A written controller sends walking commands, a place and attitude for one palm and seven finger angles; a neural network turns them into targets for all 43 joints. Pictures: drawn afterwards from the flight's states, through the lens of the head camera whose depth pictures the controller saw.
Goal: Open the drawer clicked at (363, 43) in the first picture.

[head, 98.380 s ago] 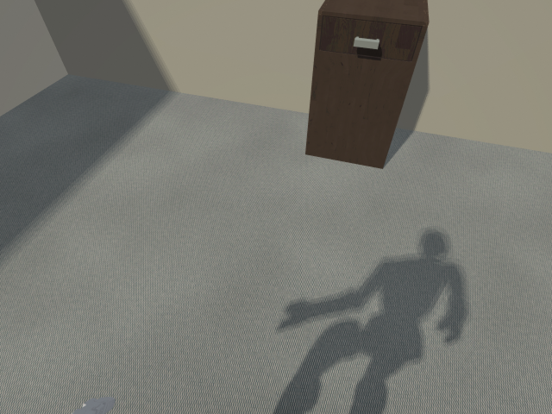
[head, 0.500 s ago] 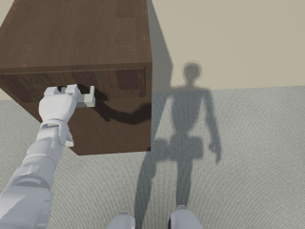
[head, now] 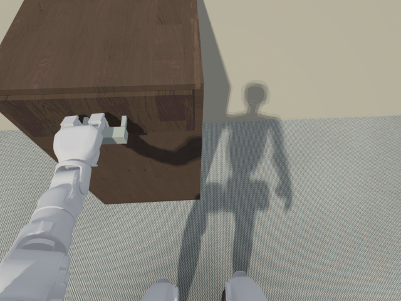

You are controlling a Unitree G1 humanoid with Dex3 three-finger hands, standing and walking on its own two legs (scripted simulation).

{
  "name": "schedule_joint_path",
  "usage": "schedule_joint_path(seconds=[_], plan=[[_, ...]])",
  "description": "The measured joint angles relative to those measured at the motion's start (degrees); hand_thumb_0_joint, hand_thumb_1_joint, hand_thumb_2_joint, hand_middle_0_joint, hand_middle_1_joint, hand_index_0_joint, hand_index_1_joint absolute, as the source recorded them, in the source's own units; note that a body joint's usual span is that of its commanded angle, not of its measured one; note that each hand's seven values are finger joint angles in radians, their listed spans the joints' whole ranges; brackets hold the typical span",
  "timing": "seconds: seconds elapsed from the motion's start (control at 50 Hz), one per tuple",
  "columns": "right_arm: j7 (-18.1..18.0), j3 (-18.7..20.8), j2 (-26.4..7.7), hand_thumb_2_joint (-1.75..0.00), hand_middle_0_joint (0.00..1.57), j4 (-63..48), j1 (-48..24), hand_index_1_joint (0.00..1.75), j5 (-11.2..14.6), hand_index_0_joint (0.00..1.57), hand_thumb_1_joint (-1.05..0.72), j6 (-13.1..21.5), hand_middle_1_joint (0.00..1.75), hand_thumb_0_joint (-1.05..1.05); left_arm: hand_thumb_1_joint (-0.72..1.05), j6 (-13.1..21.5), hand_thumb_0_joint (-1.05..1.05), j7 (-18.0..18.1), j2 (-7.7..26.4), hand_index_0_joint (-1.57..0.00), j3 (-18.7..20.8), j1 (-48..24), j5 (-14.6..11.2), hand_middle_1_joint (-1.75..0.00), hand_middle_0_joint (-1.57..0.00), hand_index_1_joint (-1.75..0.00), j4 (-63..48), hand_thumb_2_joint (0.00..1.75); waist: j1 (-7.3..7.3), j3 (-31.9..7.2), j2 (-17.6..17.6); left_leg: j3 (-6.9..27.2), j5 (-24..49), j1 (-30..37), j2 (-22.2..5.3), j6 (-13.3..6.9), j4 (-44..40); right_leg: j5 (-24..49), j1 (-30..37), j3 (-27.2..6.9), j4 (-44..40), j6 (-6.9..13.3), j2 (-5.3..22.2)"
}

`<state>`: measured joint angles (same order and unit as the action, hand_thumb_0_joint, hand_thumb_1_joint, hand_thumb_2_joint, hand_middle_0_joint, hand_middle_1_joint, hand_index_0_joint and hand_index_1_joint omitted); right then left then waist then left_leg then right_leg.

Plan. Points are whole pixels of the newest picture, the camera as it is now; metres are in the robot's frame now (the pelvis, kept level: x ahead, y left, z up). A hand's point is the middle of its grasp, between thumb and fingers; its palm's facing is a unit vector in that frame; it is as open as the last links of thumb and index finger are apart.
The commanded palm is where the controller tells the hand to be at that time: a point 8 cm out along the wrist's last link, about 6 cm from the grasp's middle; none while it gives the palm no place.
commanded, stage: close the thumb around the handle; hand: left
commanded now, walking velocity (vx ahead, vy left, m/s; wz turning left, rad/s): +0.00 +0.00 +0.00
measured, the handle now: (104, 128) +0.48 +0.23 -0.01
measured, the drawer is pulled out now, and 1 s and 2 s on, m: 0.01 0.09 0.21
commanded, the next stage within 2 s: pull the drawer open in 0.18 s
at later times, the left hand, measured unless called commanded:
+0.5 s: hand (89, 160) +0.41 +0.25 -0.03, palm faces -0.06 -0.04 -1.00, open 6.5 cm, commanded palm +0.38 +0.23 +0.02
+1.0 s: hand (85, 188) +0.34 +0.25 -0.03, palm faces -0.04 -0.05 -1.00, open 6.4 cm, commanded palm +0.32 +0.23 +0.02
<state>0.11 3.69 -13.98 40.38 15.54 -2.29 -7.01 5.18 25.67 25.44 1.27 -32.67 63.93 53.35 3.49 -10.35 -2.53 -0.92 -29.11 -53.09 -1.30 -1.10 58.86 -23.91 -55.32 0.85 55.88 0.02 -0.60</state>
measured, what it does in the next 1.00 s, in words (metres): stands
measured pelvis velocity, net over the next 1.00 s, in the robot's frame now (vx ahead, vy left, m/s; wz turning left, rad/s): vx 0.00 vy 0.00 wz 0.00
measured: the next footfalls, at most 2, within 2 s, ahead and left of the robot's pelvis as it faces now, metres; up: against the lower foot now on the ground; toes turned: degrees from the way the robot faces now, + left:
none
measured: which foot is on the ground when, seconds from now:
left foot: down 0.00-1.00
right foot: down 0.00-1.00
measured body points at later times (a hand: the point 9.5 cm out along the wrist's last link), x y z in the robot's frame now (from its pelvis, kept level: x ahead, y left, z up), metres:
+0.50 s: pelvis +0.00 +0.00 +0.00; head +0.11 +0.00 +0.44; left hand +0.41 +0.25 +0.02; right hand +0.04 -0.27 -0.14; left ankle -0.02 +0.11 -0.67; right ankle +0.02 -0.12 -0.67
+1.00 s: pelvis +0.00 +0.00 +0.01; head +0.09 -0.01 +0.45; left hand +0.34 +0.25 +0.02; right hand +0.13 -0.26 -0.12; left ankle -0.02 +0.11 -0.67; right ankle +0.02 -0.12 -0.67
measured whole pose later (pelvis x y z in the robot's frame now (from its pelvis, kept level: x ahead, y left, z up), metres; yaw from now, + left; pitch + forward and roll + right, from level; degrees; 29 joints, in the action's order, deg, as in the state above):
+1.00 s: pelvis +0.00 +0.00 +0.01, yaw +0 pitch +19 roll -1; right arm -0.3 3.7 -13.6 37.3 11.9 -1.6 -6.9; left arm 3.0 28.8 20.7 -1.3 -14.0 63.5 38.1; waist 0.6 -9.8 -2.4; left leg -1.1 -28.5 -46.1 -1.0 -1.0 55.6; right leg -23.7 -48.6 0.6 53.3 0.0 -0.4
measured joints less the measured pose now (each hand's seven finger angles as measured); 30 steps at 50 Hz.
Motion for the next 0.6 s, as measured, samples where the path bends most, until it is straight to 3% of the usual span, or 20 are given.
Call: schedule_joint_path(seconds=[0.08, 0.36, 0.6], plan=[[0.0, 0.1, -0.2, -0.90, 0.21, 0.0, 0.2, 0.30, 0.0, 0.20, -0.91, 0.1, 0.30, 0.01, 0.63, 0.3, 0.00, -0.1, 0.1, -0.33, -0.1, -0.3, -0.1, -1.28, -0.33, -1.28, 0.3, 0.78, -0.02, 0.0, -0.1, 0.0, -0.1, -0.4, 0.0, 0.0, 0.3, -0.1, -0.4, 0.0, 0.3, 0.0, 0.0], [0.1, 0.3, -0.2, -0.90, 0.20, 0.5, 0.8, 0.30, 0.0, 0.20, -0.91, -0.1, 0.30, 0.01, 0.64, 0.2, 0.00, 0.3, 0.2, -0.31, 0.1, -0.7, -0.1, -1.30, -0.31, -1.31, 0.4, 0.79, 0.15, 0.2, -0.1, 0.0, 0.0, -1.2, 0.0, -0.1, 1.0, 0.1, -1.2, -0.1, 0.8, -0.1, 0.0], [0.2, 0.4, 0.2, -0.90, 0.20, -0.4, 1.3, 0.30, 0.5, 0.20, -0.91, -0.7, 0.30, 0.01, 0.65, -0.6, 0.01, 0.9, -1.9, -0.30, -0.2, 8.4, -1.0, -1.31, -0.30, -1.31, -6.2, 0.77, -0.77, -0.1, -0.4, -1.1, 0.3, 3.2, -0.1, -0.4, -2.0, 0.7, 2.8, -1.1, -1.9, -0.4, -0.2]])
